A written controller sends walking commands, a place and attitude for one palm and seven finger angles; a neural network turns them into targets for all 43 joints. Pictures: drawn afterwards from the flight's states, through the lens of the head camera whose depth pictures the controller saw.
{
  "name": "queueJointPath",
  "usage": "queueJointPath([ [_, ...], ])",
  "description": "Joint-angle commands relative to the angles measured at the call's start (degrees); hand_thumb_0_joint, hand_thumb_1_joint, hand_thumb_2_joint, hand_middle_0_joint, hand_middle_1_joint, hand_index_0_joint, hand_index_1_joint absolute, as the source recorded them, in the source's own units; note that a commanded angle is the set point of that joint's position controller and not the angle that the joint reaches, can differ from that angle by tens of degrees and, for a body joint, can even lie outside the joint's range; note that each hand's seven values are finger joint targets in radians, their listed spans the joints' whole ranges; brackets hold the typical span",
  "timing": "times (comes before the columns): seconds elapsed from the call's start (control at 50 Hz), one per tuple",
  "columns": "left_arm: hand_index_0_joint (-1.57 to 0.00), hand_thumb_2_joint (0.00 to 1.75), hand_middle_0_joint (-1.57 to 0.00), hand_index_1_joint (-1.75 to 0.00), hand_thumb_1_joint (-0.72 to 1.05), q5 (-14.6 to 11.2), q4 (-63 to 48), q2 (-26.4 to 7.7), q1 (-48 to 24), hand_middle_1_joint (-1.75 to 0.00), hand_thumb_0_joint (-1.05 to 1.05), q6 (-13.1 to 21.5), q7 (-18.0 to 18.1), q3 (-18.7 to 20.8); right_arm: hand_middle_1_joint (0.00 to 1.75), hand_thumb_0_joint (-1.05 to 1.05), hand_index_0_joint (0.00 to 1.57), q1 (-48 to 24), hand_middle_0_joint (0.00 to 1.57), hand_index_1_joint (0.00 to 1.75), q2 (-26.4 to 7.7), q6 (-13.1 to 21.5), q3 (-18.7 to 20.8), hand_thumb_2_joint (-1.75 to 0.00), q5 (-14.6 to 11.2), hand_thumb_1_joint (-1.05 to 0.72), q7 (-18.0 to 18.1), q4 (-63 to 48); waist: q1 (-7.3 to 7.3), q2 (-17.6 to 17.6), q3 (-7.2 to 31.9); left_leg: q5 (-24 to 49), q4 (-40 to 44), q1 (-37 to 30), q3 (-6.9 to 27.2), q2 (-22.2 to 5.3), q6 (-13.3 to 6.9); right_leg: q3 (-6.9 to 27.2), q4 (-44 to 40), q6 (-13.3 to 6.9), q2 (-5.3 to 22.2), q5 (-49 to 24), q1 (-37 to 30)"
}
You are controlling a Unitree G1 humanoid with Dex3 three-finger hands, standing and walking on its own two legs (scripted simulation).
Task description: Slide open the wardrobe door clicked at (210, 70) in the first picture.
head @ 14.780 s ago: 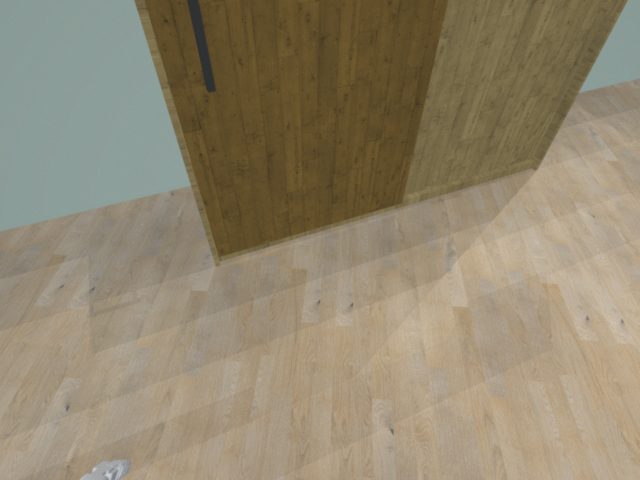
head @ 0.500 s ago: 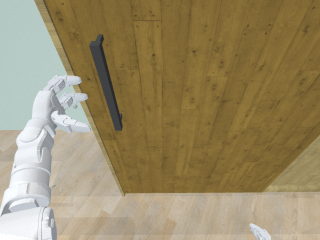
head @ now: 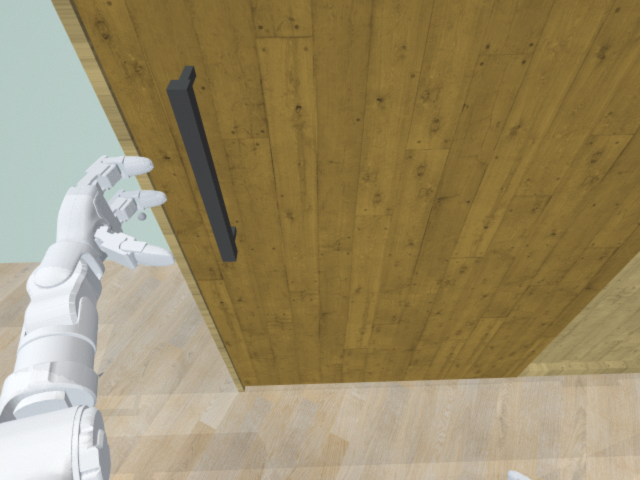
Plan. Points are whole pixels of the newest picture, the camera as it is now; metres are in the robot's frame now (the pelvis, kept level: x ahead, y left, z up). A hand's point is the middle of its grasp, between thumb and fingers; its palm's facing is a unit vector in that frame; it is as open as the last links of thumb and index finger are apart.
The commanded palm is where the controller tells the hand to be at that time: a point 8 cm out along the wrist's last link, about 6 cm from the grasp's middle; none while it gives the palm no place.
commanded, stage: move the hooked fingers beside the handle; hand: left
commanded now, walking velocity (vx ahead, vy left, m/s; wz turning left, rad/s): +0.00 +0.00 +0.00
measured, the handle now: (212, 178) +0.47 +0.16 +0.13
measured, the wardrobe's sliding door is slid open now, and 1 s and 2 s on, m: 0.00 0.00 0.00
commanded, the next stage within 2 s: none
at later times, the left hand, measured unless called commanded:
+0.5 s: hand (146, 209) +0.41 +0.23 +0.14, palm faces +0.09 -1.00 -0.01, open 13.9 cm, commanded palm +0.38 +0.27 +0.14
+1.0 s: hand (147, 206) +0.40 +0.22 +0.15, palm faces +0.06 -1.00 +0.00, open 13.9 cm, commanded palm +0.37 +0.27 +0.14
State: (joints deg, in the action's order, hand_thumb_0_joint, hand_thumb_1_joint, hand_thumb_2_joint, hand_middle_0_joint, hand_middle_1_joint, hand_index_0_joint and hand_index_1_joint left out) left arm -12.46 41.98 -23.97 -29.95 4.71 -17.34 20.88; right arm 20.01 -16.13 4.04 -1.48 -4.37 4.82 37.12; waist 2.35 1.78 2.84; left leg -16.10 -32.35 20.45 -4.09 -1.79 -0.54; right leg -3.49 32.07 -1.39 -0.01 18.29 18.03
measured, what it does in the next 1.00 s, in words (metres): stands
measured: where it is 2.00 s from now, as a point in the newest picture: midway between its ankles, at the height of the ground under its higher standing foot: outside the picture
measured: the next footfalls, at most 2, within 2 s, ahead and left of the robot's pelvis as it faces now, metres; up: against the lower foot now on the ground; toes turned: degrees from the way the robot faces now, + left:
none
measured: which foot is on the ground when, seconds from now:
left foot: down 0.00-1.00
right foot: down 0.00-1.00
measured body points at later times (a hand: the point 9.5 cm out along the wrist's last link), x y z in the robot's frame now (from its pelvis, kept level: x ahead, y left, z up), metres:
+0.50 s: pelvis +0.00 +0.00 +0.00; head +0.02 -0.01 +0.45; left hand +0.40 +0.28 +0.14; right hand +0.10 -0.25 -0.11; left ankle +0.00 +0.11 -0.73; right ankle -0.02 -0.10 -0.73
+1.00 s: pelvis +0.00 +0.00 +0.00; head +0.01 -0.01 +0.45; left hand +0.39 +0.27 +0.15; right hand +0.11 -0.25 -0.11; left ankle +0.00 +0.11 -0.73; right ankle -0.02 -0.10 -0.73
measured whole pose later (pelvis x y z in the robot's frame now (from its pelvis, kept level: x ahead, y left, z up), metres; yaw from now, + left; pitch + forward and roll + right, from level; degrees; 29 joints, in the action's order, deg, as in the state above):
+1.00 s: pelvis +0.00 +0.00 +0.00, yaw +1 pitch +4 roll +0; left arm -12.2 39.4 -21.9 -31.7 4.1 -14.8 18.3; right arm 17.4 -15.1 3.8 -2.3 -4.4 4.8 37.4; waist 1.7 1.7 2.8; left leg -16.1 -32.3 19.9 -3.3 -1.5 -0.5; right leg -4.2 31.7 -1.4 0.2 18.4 17.0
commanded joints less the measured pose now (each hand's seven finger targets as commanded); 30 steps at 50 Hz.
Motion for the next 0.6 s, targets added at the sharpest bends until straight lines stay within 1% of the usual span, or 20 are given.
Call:
queueJointPath([
  [0.0, -0.30, 0.30, -0.30, -1.20, -0.50, -1.1, -20.0, -13.4, -28.6, -1.20, 0.00, 6.0, 1.0, 0.0, 0.30, 0.00, 0.20, -2.7, 0.20, 0.30, -7.5, 3.0, 2.7, -0.90, 0.2, -0.90, 0.8, -7.5, 0.58, 3.4, 16.5, 15.8, 1.6, -13.0, 4.1, 1.2, -2.4, 2.0, -3.7, 0.1, -0.9, -19.7, -1.6],
  [0.02, -0.30, 0.30, -0.30, -1.20, -0.50, -1.3, -20.0, -12.0, -30.1, -1.20, 0.00, 6.0, 1.3, -1.0, 0.30, 0.00, 0.20, -3.0, 0.20, 0.30, -7.2, 3.2, 2.6, -0.90, 0.2, -0.90, 0.8, -7.1, 1.01, 4.4, 16.2, 14.7, 1.9, -13.7, 4.3, 1.3, -2.3, 2.0, -4.1, 0.1, -1.0, -18.7, -0.8],
  [0.04, -0.30, 0.30, -0.30, -1.20, -0.50, -1.3, -18.4, -12.7, -29.4, -1.20, 0.00, 5.7, 1.7, -0.1, 0.30, 0.00, 0.20, -2.8, 0.20, 0.30, -7.4, 3.3, 2.7, -0.90, 0.2, -0.90, 0.9, -6.5, 0.98, 2.2, 15.3, 13.6, 2.3, -13.1, 4.6, 1.2, -2.2, 1.7, -4.4, 0.1, -1.1, -17.6, -0.7],
  [0.08, -0.30, 0.30, -0.30, -1.20, -0.50, -1.3, -15.4, -11.4, -29.5, -1.20, 0.00, 4.7, 2.0, -1.2, 0.30, 0.00, 0.20, -3.1, 0.20, 0.30, -7.5, 3.4, 2.4, -0.90, 0.0, -0.90, 1.2, -5.9, 1.29, 1.3, 13.6, 11.3, 2.8, -11.8, 4.8, 1.2, -2.0, 1.6, -4.7, 0.1, -1.0, -15.5, 0.2],
  [0.1, -0.30, 0.30, -0.30, -1.20, -0.50, -1.0, -14.3, -12.6, -28.9, -1.20, 0.00, 4.2, 2.2, -0.2, 0.30, 0.00, 0.20, -2.7, 0.20, 0.30, -7.9, 3.3, 2.5, -0.90, 0.3, -0.90, 1.2, -5.7, 0.83, -0.6, 14.3, 11.4, 2.7, -11.5, 4.8, 1.3, -2.3, 1.4, -4.6, 0.1, -0.9, -15.5, -0.4],
  [0.12, -0.30, 0.30, -0.30, -1.20, -0.50, -0.7, -13.7, -11.1, -28.4, -1.20, 0.00, 3.6, 2.2, -1.4, 0.30, 0.00, 0.20, -3.1, 0.20, 0.30, -7.7, 3.2, 2.3, -0.90, 0.1, -0.90, 1.1, -6.0, 0.72, 0.9, 14.6, 11.9, 2.9, -11.7, 4.8, 1.4, -2.1, 1.5, -4.4, 0.0, -0.8, -16.0, -0.4],
  [0.16, -0.30, 0.30, -0.30, -1.20, -0.50, -0.2, -11.4, -11.0, -28.3, -1.20, 0.00, 2.6, 2.8, -1.5, 0.30, 0.00, 0.20, -3.3, 0.20, 0.30, -7.6, 3.1, 2.2, -0.90, 0.1, -0.90, 0.9, -5.9, 0.47, 1.1, 13.4, 11.2, 3.0, -10.7, 4.9, 1.5, -1.9, 1.3, -4.4, 0.0, -0.7, -15.2, 0.2],
  [0.18, -0.30, 0.30, -0.30, -1.20, -0.50, -0.1, -11.4, -9.7, -28.1, -1.20, 0.00, 2.4, 2.9, -2.3, 0.30, 0.00, 0.20, -3.2, 0.20, 0.30, -7.5, 3.1, 2.3, -0.90, 0.3, -0.90, 0.7, -6.1, 0.50, 0.7, 14.8, 11.9, 2.7, -11.3, 4.9, 1.6, -1.9, 1.3, -4.2, 0.0, -0.7, -15.8, 0.1],
  [0.2, -0.30, 0.30, -0.30, -1.20, -0.50, 0.1, -11.1, -11.3, -27.0, -1.20, 0.00, 2.4, 3.1, -1.1, 0.30, 0.00, 0.20, -2.9, 0.20, 0.30, -7.7, 2.9, 2.4, -0.90, 0.3, -0.90, 0.6, -6.2, -0.02, -0.3, 15.2, 12.8, 2.5, -10.9, 5.0, 1.4, -2.0, 1.2, -3.9, -0.1, -0.6, -16.5, -1.0],
  [0.22, -0.30, 0.30, -0.30, -1.20, -0.50, 0.1, -11.1, -10.9, -26.0, -1.20, 0.00, 2.5, 3.3, -1.1, 0.30, 0.00, 0.20, -3.4, 0.20, 0.30, -7.5, 2.8, 2.2, -0.90, 0.3, -0.90, 0.5, -6.7, -0.41, 1.0, 15.5, 13.0, 2.5, -10.9, 4.7, 1.5, -1.9, 1.5, -3.8, -0.2, -0.6, -17.1, -1.2],
  [0.28, -0.30, 0.30, -0.30, -1.20, -0.50, -0.1, -10.9, -12.7, -27.2, -1.20, 0.00, 3.3, 4.0, 0.6, 0.30, 0.00, 0.20, -3.3, 0.20, 0.30, -7.5, 2.6, 2.1, -0.90, 0.4, -0.90, 0.3, -6.9, -0.27, -1.9, 15.2, 12.5, 2.4, -9.4, 4.6, 1.5, -1.9, 1.6, -3.8, 0.1, -0.7, -17.5, -1.9],
  [0.3, -0.30, 0.30, -0.30, -1.20, -0.50, 0.1, -10.3, -14.8, -27.2, -1.20, 0.00, 3.8, 4.2, 2.0, 0.30, 0.00, 0.20, -3.2, 0.20, 0.30, -7.8, 2.3, 2.1, -0.90, 0.5, -0.90, 0.4, -6.9, -0.52, -2.7, 15.1, 12.4, 2.2, -8.7, 4.5, 1.5, -2.1, 1.7, -3.7, 0.1, -0.6, -17.5, -2.6],
  [0.32, -0.30, 0.30, -0.30, -1.20, -0.50, 0.2, -11.2, -14.1, -28.9, -1.20, 0.00, 4.2, 4.2, 1.5, 0.30, 0.00, 0.20, -3.4, 0.20, 0.30, -7.6, 2.3, 1.9, -0.90, 0.5, -0.90, 0.3, -7.3, -0.18, -2.8, 15.3, 12.3, 2.4, -8.7, 4.5, 1.5, -2.2, 1.9, -3.6, 0.2, -0.6, -17.9, -2.8],
  [0.38, -0.30, 0.30, -0.30, -1.20, -0.50, 0.8, -9.6, -16.2, -30.0, -1.20, 0.00, 5.1, 3.9, 2.7, 0.30, 0.00, 0.20, -3.3, 0.20, 0.30, -7.5, 2.2, 1.8, -0.90, 0.4, -0.90, 0.5, -7.0, -0.16, -0.1, 14.8, 11.8, 2.1, -8.1, 3.9, 1.7, -2.1, 2.4, -3.5, 0.2, -0.5, -18.0, -2.6],
  [0.4, -0.30, 0.30, -0.30, -1.20, -0.50, 1.1, -10.0, -17.3, -31.3, -1.20, 0.00, 5.5, 3.7, 2.8, 0.30, 0.00, 0.20, -2.9, 0.20, 0.30, -7.8, 2.0, 1.9, -0.90, 0.5, -0.90, 0.6, -6.9, 0.38, -0.6, 15.3, 12.1, 1.8, -8.4, 3.9, 1.6, -2.3, 2.5, -3.4, 0.3, -0.4, -18.1, -2.8],
  [0.48, -0.30, 0.30, -0.30, -1.20, -0.50, 0.5, -12.2, -13.5, -32.1, -1.20, 0.00, 6.5, 1.6, -0.6, 0.30, 0.00, 0.20, -2.7, 0.20, 0.30, -7.3, 2.5, 2.1, -0.90, 0.3, -0.90, 0.7, -7.0, 0.69, 4.2, 18.4, 15.2, 1.2, -12.3, 4.2, 1.6, -2.0, 2.3, -3.2, -0.2, -0.8, -20.2, -2.2],
  [0.52, -0.30, 0.30, -0.30, -1.20, -0.50, -0.7, -13.4, -10.5, -30.6, -1.20, 0.00, 6.2, 0.6, -2.4, 0.30, 0.00, 0.20, -2.4, 0.20, 0.30, -7.3, 2.8, 2.3, -0.90, 0.3, -0.90, 0.5, -7.0, 0.78, 3.6, 20.2, 17.7, 0.8, -14.5, 4.7, 1.4, -2.1, 1.8, -3.1, -0.2, -1.1, -21.6, -2.0],
  [0.54, -0.30, 0.30, -0.30, -1.20, -0.50, -1.2, -12.2, -11.5, -28.0, -1.20, 0.00, 5.6, 0.4, -1.1, 0.30, 0.00, 0.20, -2.2, 0.20, 0.30, -7.6, 2.8, 2.6, -0.90, 0.2, -0.90, 0.6, -6.8, 0.37, 1.4, 19.1, 17.4, 1.0, -13.6, 4.9, 1.2, -2.0, 1.5, -3.3, -0.2, -1.2, -21.3, -2.1],
  [0.56, -0.30, 0.30, -0.30, -1.20, -0.50, -1.7, -11.7, -8.9, -27.8, -1.20, 0.00, 4.8, 0.0, -3.2, 0.30, 0.00, 0.20, -2.4, 0.20, 0.30, -7.6, 2.7, 2.5, -0.90, 0.0, -0.90, 0.6, -6.6, 0.90, 1.0, 18.2, 17.2, 1.1, -13.3, 4.6, 1.3, -2.0, 1.5, -3.4, 0.0, -1.2, -21.5, -1.5],
  [0.58, -0.30, 0.30, -0.30, -1.20, -0.50, -2.2, -10.2, -9.8, -27.5, -1.20, 0.00, 3.9, 0.2, -1.8, 0.30, 0.00, 0.20, -2.2, 0.20, 0.30, -7.8, 2.7, 2.6, -0.90, 0.0, -0.90, 0.6, -6.3, 0.56, -0.3, 16.7, 15.5, 1.3, -11.6, 4.4, 1.4, -2.0, 1.4, -3.7, 0.1, -1.1, -20.9, -1.4],
])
